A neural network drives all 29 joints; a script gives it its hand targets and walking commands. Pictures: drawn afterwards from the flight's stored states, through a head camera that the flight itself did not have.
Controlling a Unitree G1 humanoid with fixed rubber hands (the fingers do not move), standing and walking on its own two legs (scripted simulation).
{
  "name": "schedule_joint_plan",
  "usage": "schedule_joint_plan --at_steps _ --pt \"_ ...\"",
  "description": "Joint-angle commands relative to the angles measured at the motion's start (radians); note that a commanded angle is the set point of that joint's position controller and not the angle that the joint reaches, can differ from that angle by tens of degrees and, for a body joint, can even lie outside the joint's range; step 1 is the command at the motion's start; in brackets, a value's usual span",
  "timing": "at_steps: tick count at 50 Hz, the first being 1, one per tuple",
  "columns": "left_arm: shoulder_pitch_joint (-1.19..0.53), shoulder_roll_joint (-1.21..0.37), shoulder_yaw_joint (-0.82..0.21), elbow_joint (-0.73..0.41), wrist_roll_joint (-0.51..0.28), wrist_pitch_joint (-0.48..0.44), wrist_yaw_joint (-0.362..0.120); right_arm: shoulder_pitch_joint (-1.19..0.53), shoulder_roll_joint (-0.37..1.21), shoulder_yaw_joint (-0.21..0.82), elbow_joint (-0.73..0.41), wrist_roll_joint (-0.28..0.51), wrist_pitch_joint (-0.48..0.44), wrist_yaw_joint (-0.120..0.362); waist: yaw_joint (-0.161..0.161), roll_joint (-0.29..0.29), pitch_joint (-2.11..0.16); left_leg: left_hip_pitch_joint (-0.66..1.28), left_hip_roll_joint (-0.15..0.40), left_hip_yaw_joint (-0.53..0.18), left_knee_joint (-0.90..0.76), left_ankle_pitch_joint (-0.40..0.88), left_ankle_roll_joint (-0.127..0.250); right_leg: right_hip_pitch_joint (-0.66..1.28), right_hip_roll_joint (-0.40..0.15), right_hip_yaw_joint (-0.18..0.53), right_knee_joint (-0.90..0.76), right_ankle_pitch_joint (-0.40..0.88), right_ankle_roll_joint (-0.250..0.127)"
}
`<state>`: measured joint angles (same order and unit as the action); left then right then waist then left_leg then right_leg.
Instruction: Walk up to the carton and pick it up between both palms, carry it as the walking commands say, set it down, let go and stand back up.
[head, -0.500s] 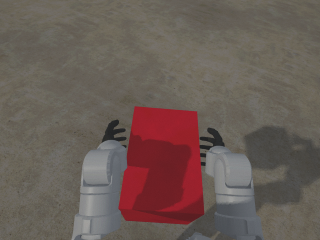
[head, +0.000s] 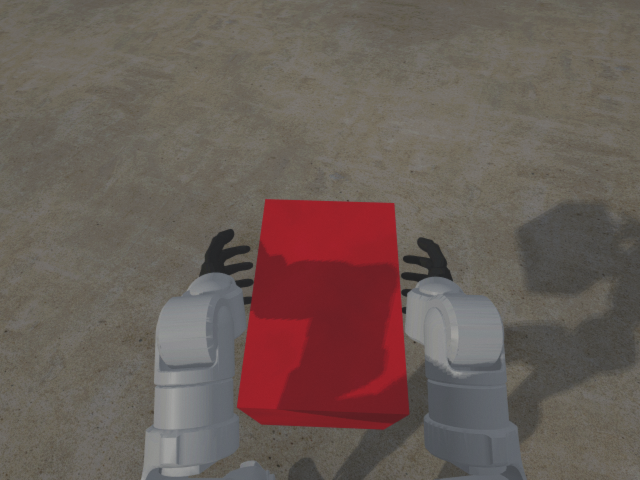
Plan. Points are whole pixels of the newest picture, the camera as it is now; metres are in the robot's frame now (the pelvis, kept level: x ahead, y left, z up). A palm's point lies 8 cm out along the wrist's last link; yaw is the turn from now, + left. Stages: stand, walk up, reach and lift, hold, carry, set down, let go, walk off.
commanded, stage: carry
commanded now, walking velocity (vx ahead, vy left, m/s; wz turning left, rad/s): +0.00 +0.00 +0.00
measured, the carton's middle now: (325, 317) +0.34 -0.01 -0.04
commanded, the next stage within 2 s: hold in 1.60 s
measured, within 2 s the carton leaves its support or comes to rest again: neither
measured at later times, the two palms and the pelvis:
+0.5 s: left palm (182, 237) +0.41 +0.16 +0.07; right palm (373, 240) +0.40 -0.09 +0.05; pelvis +0.10 +0.04 -0.02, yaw -1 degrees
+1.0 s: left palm (192, 273) +0.35 +0.13 +0.08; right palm (404, 274) +0.34 -0.11 +0.06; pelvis +0.05 +0.02 -0.02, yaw -1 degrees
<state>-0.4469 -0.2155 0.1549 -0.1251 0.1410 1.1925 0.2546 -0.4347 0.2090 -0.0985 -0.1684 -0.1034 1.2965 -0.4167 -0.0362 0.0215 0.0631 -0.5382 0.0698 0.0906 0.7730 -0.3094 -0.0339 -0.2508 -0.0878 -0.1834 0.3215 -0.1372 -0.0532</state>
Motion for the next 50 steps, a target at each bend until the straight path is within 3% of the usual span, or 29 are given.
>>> schedule_joint_plan --at_steps 1,3,5,6,7,9,10,11,13,15,18,24,27,30,35,41,43,50 --pt "-0.399 -1.035 -0.589 -0.01 -0.43 0.021 -0.38 -0.583 1.063 0.648 -0.065 0.434 -0.071 0.489 0.052 -0.218 -0.54 0.094 0.002 0.041 -0.101 0.164 -0.001 0.406 -0.164 0.029 0.065 0.699 -0.004" --pt "-0.387 -1.033 -0.589 0.023 -0.42 0.028 -0.383 -0.575 1.057 0.643 -0.033 0.426 -0.062 0.495 0.053 -0.225 -0.491 0.132 0.002 0.06 -0.172 0.223 0.002 0.358 -0.157 0.024 0.085 0.655 0.003" --pt "-0.387 -1.036 -0.588 0.059 -0.41 0.035 -0.381 -0.581 1.053 0.629 0.005 0.424 -0.055 0.506 0.045 -0.182 -0.457 0.222 0.002 0.084 -0.317 0.357 -0.005 0.305 -0.139 0.007 0.13 0.537 0.026" --pt "-0.373 -1.04 -0.585 0.086 -0.404 0.041 -0.38 -0.574 1.045 0.618 0.026 0.419 -0.05 0.512 0.044 -0.14 -0.436 0.259 0.006 0.086 -0.394 0.453 -0.008 0.279 -0.114 0.007 0.156 0.468 0.051" --pt "-0.377 -1.041 -0.59 0.094 -0.399 0.046 -0.377 -0.575 1.037 0.606 0.046 0.417 -0.047 0.519 0.046 -0.078 -0.44 0.314 0.052 0.042 -0.42 0.611 0.002 0.24 -0.092 0.016 0.197 0.347 0.072" --pt "-0.387 -1.049 -0.581 0.122 -0.389 0.052 -0.374 -0.572 1.019 0.57 0.099 0.407 -0.041 0.538 0.046 0.078 -0.467 0.515 0.2 -0.083 -0.312 1.011 0.043 0.041 -0.043 0.036 0.224 -0.059 0.104" --pt "-0.391 -1.065 -0.579 0.131 -0.389 0.052 -0.369 -0.56 1.015 0.545 0.12 0.402 -0.041 0.545 0.039 0.139 -0.472 0.598 0.23 -0.105 -0.282 1.103 0.067 -0.036 -0.02 0.05 0.23 -0.197 0.115" --pt "-0.417 -1.071 -0.594 0.11 -0.403 0.05 -0.366 -0.527 1.007 0.513 0.151 0.393 -0.045 0.549 0.038 0.156 -0.481 0.641 0.212 -0.087 -0.26 1.11 0.083 -0.055 -0.025 0.078 0.168 -0.164 0.118" --pt "-0.476 -1.082 -0.625 0.114 -0.428 0.054 -0.373 -0.487 1.024 0.484 0.199 0.367 -0.058 0.545 0.03 0.183 -0.48 0.554 0.164 -0.061 -0.288 1.009 0.071 0.011 -0.024 0.06 0.169 -0.108 0.11" --pt "-0.549 -1.109 -0.657 0.073 -0.468 0.05 -0.38 -0.506 1.035 0.471 0.166 0.36 -0.076 0.536 0.028 0.175 -0.482 0.498 0.154 -0.065 -0.3 0.901 0.071 0.066 -0.019 0.058 0.153 -0.128 0.098" --pt "-0.544 -1.135 -0.658 0.057 -0.492 0.044 -0.382 -0.588 1.048 0.49 0.063 0.38 -0.095 0.521 0.027 0.112 -0.534 0.569 0.154 -0.048 -0.269 0.889 0.095 0.046 -0.029 0.067 0.126 -0.046 0.087" --pt "-0.419 -1.147 -0.609 0.091 -0.474 0.032 -0.383 -0.653 1.041 0.576 -0.098 0.413 -0.11 0.501 0.04 -0.052 -0.588 0.45 0.116 -0.022 -0.253 0.736 0.107 0.168 -0.061 0.066 0.175 0.235 0.058" --pt "-0.375 -1.135 -0.595 0.098 -0.459 0.025 -0.378 -0.623 1.032 0.595 -0.092 0.418 -0.104 0.503 0.046 -0.08 -0.576 0.395 0.102 0.004 -0.245 0.684 0.096 0.192 -0.081 0.064 0.208 0.369 0.051" --pt "-0.356 -1.112 -0.594 0.074 -0.443 0.017 -0.373 -0.569 1.029 0.603 -0.051 0.418 -0.097 0.513 0.048 -0.073 -0.565 0.363 0.096 0.018 -0.243 0.642 0.088 0.197 -0.09 0.068 0.219 0.405 0.044" --pt "-0.371 -1.096 -0.608 0.045 -0.438 0.013 -0.37 -0.531 1.027 0.597 -0.006 0.416 -0.093 0.529 0.045 -0.05 -0.505 0.326 0.092 0.024 -0.252 0.533 0.076 0.166 -0.093 0.081 0.203 0.323 0.033" --pt "-0.395 -1.083 -0.595 0.081 -0.433 0.024 -0.376 -0.564 1.023 0.577 0.027 0.412 -0.089 0.54 0.041 -0.027 -0.388 0.296 0.091 0.003 -0.29 0.296 0.057 0.044 -0.096 0.123 0.11 -0.055 0.019" --pt "-0.407 -1.084 -0.591 0.091 -0.438 0.027 -0.379 -0.579 1.025 0.572 0.023 0.413 -0.09 0.54 0.039 -0.05 -0.351 0.29 0.089 -0.001 -0.301 0.228 0.049 0.008 -0.099 0.138 0.069 -0.141 0.016" --pt "-0.427 -1.087 -0.555 0.161 -0.424 0.008 -0.385 -0.623 1.014 0.529 0.056 0.388 -0.111 0.539 0.037 -0.042 -0.348 0.299 0.09 -0.012 -0.319 0.202 0.045 -0.026 -0.086 0.136 0.054 -0.226 0.016"
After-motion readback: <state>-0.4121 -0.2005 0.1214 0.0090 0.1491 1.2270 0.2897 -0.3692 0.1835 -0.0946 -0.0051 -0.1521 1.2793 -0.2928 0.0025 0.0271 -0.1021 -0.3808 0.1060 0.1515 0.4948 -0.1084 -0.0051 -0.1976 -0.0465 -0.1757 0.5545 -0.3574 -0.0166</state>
